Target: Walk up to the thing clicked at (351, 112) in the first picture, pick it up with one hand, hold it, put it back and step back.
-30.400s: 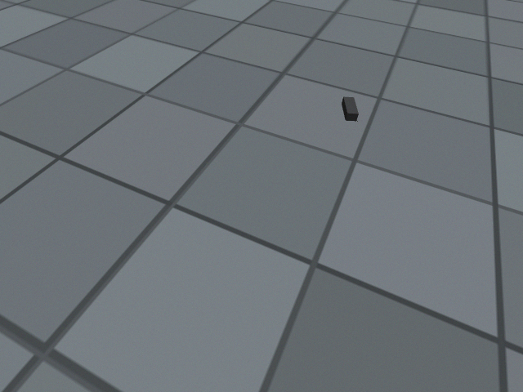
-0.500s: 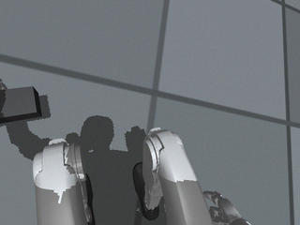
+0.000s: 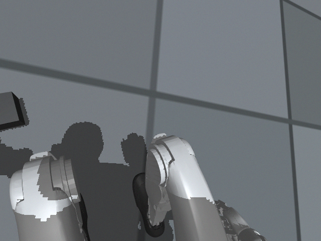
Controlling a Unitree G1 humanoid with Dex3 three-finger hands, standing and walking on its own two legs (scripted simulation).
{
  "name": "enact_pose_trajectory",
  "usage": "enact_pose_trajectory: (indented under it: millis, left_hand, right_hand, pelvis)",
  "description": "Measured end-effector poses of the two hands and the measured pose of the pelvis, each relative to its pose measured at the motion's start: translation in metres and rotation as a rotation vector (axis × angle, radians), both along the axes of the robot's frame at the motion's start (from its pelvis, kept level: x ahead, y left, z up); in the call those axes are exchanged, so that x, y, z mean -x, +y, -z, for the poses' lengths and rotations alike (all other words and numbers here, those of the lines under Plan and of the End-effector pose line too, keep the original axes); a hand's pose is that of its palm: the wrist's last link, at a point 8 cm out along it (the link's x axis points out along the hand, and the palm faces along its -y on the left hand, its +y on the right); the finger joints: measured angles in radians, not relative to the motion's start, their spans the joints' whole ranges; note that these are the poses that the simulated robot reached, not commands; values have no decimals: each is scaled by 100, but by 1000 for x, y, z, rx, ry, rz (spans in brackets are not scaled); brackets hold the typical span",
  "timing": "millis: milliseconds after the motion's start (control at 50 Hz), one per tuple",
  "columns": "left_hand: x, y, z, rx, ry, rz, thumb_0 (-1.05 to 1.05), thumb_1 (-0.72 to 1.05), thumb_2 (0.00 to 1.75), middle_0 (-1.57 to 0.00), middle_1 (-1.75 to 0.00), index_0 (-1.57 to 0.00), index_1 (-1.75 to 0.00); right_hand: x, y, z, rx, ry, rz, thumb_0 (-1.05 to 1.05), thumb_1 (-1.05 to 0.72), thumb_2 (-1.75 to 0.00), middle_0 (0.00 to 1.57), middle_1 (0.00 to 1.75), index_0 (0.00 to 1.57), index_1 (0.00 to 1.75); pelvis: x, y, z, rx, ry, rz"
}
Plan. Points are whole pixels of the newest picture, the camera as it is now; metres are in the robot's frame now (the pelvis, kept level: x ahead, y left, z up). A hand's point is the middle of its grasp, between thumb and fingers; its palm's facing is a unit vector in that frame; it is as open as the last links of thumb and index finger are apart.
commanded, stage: rest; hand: left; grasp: from above
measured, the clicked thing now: out of the picture +0.40 +0.37 -0.24
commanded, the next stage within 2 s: open in 0.80 s
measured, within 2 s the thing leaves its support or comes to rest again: rests again in 0.46 s
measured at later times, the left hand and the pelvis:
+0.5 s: hand out of the picture +0.39 +0.37 -0.24, palm faces -0.43 -0.18 -0.88, open 10.3 cm; pelvis +0.00 +0.00 -0.01, yaw -2 degrees
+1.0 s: hand out of the picture +0.39 +0.37 -0.25, palm faces -0.44 -0.18 -0.88, open 10.3 cm; pelvis +0.00 +0.00 -0.01, yaw -3 degrees
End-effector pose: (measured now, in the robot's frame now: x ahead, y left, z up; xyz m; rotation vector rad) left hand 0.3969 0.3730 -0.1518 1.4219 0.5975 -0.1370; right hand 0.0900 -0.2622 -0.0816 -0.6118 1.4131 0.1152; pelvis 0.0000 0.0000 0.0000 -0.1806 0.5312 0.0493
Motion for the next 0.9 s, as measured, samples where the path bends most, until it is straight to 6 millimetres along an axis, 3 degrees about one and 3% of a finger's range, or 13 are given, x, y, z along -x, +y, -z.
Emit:
enact_pose_trajectory:
  millis: [460,660,900]
  left_hand:
    - [1,-3,32,24,-7,10,-3,-3,55,-59,-68,-64,-63]
    - [0,-1,39,18,-15,-6,-3,-3,56,-59,-68,-64,-63]
    - [-1,-2,40,5,2,-2,-3,-4,58,-58,-69,-63,-65]
  right_hand:
    - [8,-2,-7,12,29,-81,0,-90,-90,20,30,20,30]
    - [2,5,-9,-5,1,-116,0,-90,-90,20,30,20,30]
    - [10,9,-9,-32,13,-128,0,-90,-90,20,30,20,30]
  pelvis:
    - [0,1,12,26,-51,24]
    - [1,3,14,37,-67,26]
    - [2,3,14,40,-76,30]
